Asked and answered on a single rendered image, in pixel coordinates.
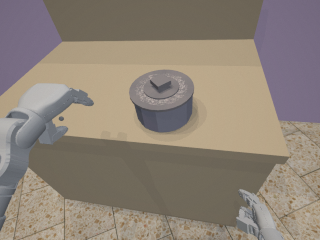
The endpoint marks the robot left forearm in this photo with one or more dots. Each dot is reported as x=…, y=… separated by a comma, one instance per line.
x=19, y=131

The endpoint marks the lid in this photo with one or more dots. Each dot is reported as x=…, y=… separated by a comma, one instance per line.
x=146, y=97

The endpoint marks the table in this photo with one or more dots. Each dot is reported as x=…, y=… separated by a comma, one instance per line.
x=233, y=138

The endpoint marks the robot right forearm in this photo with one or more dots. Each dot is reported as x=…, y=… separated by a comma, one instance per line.
x=269, y=234

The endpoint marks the pot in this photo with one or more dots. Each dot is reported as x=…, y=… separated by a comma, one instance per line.
x=165, y=121

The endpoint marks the left robot hand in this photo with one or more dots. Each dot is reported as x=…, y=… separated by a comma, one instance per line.
x=49, y=100

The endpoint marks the right robot hand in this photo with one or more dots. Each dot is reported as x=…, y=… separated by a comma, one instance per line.
x=251, y=222

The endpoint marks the knob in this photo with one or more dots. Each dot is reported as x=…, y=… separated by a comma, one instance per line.
x=160, y=82

